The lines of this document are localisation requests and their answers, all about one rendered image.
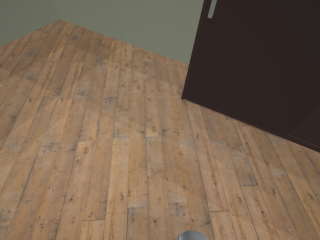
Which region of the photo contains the right robot thigh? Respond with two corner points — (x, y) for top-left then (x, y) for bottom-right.
(177, 230), (209, 240)

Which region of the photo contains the wardrobe door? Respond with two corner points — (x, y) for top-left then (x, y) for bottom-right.
(184, 0), (320, 136)
(289, 104), (320, 146)

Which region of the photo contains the handle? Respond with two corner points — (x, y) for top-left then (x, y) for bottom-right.
(207, 0), (217, 19)

